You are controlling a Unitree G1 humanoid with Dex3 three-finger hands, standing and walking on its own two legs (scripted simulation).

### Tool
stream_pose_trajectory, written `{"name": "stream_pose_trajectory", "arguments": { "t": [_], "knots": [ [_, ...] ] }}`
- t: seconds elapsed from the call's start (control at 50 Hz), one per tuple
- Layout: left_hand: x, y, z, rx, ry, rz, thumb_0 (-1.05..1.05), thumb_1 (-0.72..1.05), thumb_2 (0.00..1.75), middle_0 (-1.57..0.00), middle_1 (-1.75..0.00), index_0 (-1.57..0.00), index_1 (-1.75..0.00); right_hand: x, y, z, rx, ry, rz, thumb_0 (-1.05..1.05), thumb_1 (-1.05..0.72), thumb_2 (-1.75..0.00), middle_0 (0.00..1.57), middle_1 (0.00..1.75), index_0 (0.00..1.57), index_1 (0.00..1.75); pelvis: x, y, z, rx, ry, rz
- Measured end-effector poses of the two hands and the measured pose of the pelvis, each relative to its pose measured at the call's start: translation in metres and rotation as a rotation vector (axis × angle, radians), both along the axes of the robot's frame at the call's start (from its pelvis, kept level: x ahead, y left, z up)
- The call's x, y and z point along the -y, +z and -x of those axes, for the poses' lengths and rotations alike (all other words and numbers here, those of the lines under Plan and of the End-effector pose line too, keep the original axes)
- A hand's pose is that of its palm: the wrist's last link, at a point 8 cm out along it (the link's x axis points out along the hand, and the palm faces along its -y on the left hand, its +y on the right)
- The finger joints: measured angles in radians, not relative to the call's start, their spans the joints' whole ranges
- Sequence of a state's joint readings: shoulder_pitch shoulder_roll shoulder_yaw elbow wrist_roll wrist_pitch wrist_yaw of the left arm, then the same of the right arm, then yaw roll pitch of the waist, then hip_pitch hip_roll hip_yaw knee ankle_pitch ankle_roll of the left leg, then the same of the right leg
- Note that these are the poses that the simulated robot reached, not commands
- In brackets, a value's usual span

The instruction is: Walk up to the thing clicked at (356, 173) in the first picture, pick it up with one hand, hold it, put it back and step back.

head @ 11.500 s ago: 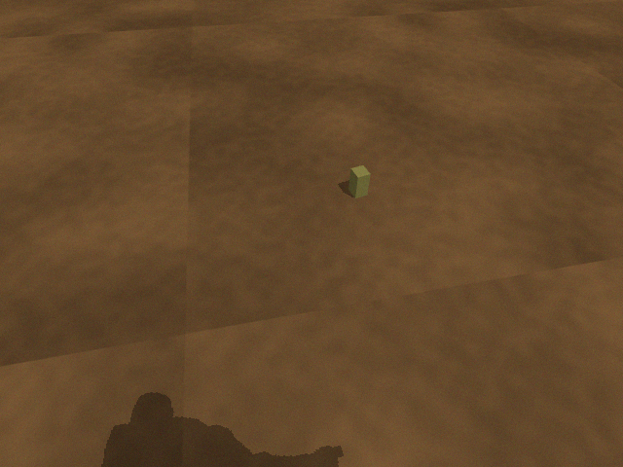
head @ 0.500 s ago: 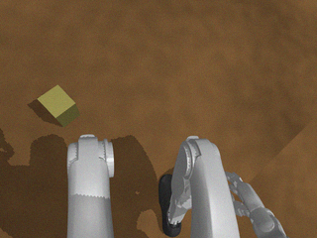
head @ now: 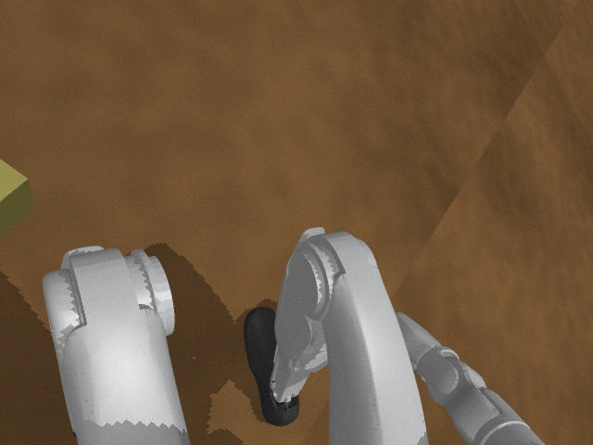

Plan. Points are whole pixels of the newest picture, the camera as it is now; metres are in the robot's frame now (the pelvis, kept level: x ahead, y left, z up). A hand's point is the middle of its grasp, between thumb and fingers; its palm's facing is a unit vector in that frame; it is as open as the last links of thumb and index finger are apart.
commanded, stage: close in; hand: left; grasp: from the side
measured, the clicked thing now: out of the picture +0.41 +0.30 -0.22
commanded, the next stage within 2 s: rest palm in 0.68 s
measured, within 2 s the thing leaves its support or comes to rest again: neither
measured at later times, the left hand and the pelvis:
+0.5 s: hand out of the picture +0.38 +0.31 -0.18, palm faces +0.42 -0.91 +0.05, open 17.5 cm; pelvis -0.01 +0.00 -0.01, yaw -2 degrees
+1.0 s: hand out of the picture +0.38 +0.29 -0.19, palm faces +0.42 -0.91 +0.01, open 16.7 cm; pelvis -0.01 +0.00 -0.01, yaw -3 degrees
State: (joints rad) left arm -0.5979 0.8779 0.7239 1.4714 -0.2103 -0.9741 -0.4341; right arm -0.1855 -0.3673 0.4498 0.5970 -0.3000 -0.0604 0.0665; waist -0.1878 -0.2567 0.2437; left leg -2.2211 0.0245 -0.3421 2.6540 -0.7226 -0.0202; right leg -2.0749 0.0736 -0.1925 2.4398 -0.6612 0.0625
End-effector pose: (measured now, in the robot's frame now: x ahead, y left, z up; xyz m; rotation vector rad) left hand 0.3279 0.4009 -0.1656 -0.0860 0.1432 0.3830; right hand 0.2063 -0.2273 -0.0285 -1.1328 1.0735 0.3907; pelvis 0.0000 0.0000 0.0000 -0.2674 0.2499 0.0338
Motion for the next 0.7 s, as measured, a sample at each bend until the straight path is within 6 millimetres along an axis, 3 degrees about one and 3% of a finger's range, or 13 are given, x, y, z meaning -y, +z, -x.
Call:
{"name": "stream_pose_trajectory", "arguments": {
  "t": [0.12,0.28,0.52,0.7],
  "knots": [
    [0.017,-0.013,-0.006,0.042,0.061,-0.016,-0.01,-0.6,0.04,-0.08,-0.13,-0.09,-0.11,0.0,0.005,0.015,-0.03,0.013,0.046,0.0,-0.91,-0.89,0.21,0.3,0.2,0.3,-0.001,-0.005,0.006,0.052,-0.009,0.019],
    [0.022,-0.004,-0.005,0.052,0.002,-0.098,-0.01,-0.6,0.04,-0.08,-0.12,-0.09,-0.1,0.004,0.007,0.034,-0.064,0.001,0.075,0.0,-0.92,-0.89,0.21,0.3,0.2,0.3,-0.005,-0.007,0.012,0.079,-0.013,0.033],
    [0.056,-0.015,-0.009,0.075,0.049,-0.04,-0.01,-0.59,0.05,-0.06,-0.1,-0.08,-0.08,-0.001,0.014,0.037,-0.049,0.023,0.068,0.0,-0.9,-0.89,0.21,0.3,0.2,0.3,-0.004,-0.009,0.015,0.109,-0.026,0.036],
    [0.058,-0.021,-0.01,0.079,0.032,-0.097,-0.01,-0.52,0.08,-0.06,-0.1,-0.07,-0.07,0.003,0.01,0.039,-0.093,0.018,0.092,0.0,-0.9,-0.89,0.21,0.3,0.2,0.3,-0.005,-0.01,0.013,0.11,-0.031,0.043]
  ]
}}
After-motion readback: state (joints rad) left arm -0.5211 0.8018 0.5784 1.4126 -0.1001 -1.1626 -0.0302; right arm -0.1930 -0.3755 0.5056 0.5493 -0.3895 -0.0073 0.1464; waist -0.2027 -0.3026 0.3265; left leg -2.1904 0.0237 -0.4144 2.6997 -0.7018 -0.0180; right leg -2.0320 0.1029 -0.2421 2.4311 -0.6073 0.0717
